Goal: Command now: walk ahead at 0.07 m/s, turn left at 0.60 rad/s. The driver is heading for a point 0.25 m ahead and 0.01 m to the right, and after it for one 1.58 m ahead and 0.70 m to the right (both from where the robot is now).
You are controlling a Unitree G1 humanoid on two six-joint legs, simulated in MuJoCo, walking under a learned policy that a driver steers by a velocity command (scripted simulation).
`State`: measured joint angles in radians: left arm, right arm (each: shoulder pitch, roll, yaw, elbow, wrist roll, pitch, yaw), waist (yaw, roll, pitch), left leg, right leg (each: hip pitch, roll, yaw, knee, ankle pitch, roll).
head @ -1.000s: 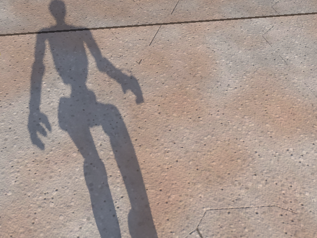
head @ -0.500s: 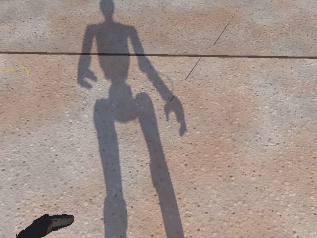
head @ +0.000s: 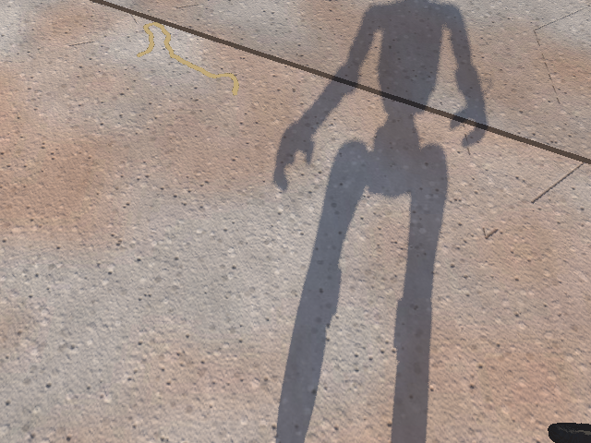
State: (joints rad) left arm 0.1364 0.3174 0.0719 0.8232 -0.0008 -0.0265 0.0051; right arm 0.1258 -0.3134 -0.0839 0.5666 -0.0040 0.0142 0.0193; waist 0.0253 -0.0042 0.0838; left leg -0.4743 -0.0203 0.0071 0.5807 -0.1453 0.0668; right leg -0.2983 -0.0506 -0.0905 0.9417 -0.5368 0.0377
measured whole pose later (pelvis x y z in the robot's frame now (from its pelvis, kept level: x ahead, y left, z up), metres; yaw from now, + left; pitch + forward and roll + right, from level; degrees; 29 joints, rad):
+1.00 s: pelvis +0.06 -0.08 +0.02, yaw -24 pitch +2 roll +2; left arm 0.26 0.28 0.06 0.69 -0.01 0.00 -0.01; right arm 0.16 -0.32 -0.10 0.72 0.00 -0.02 -0.01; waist 0.01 0.03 0.01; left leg -0.51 0.04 -0.01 1.05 -0.40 -0.02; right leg -0.27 0.03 0.03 0.51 -0.28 -0.07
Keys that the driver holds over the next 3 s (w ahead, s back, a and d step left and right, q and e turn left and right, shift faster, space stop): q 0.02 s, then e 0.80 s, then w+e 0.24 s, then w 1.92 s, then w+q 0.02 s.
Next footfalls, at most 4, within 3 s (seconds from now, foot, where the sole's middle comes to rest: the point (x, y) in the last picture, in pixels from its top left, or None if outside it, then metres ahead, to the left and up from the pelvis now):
0.30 right None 0.10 -0.16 -0.76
0.86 right None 0.05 -0.18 -0.76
1.36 left None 0.35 -0.07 -0.76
1.86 right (508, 400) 0.51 -0.45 -0.76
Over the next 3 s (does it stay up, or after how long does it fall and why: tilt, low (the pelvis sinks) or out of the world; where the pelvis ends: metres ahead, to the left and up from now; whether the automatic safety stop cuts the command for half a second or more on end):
stays up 0.96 -0.60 0.00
